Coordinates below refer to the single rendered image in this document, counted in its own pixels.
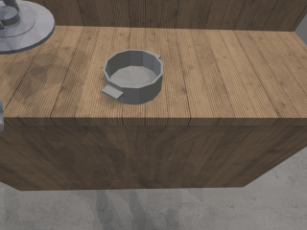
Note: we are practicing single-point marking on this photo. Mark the robot left hand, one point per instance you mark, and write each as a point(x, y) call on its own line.
point(11, 3)

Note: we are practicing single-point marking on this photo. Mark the table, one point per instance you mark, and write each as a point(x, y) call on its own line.
point(232, 104)

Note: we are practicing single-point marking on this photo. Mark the knob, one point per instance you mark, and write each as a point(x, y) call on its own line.
point(9, 15)

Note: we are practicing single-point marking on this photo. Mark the lid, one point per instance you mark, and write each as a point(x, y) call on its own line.
point(35, 26)

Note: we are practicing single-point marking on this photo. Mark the pot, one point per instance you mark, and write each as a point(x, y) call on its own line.
point(133, 76)

